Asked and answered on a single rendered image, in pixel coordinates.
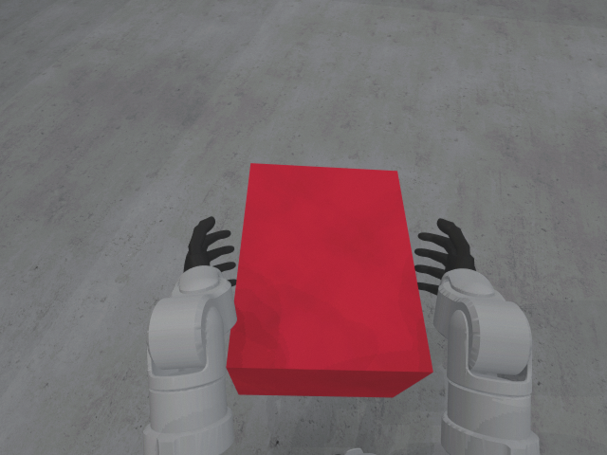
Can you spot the right robot hand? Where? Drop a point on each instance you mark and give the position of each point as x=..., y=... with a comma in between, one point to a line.
x=457, y=247

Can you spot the carton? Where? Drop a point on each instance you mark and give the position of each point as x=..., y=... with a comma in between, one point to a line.
x=326, y=296

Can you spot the left robot hand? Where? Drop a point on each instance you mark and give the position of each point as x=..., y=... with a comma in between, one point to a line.
x=198, y=254

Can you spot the robot right forearm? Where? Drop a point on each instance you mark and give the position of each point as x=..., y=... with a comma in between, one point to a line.
x=489, y=368

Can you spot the robot left forearm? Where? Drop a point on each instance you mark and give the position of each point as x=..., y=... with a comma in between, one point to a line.
x=186, y=367

